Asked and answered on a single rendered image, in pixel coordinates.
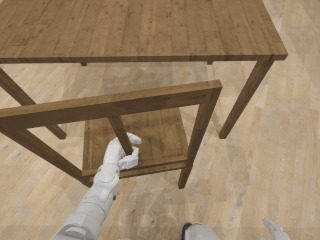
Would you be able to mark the robot left forearm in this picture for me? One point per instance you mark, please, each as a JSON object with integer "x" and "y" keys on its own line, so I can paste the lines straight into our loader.
{"x": 86, "y": 221}

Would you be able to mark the chair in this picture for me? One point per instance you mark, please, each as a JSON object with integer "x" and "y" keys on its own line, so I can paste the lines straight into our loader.
{"x": 152, "y": 114}

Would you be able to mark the table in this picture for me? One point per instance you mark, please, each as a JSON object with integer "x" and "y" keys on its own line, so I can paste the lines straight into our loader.
{"x": 128, "y": 31}

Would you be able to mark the robot right hand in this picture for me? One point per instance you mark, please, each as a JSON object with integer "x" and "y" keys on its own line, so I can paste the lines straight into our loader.
{"x": 275, "y": 230}

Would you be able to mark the robot right foot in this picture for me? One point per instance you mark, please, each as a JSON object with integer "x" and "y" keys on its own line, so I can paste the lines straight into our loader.
{"x": 185, "y": 227}

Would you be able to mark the robot left hand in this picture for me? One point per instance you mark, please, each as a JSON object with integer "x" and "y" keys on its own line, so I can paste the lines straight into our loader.
{"x": 114, "y": 153}

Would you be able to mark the robot right shin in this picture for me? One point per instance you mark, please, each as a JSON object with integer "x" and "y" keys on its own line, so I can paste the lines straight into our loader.
{"x": 196, "y": 223}

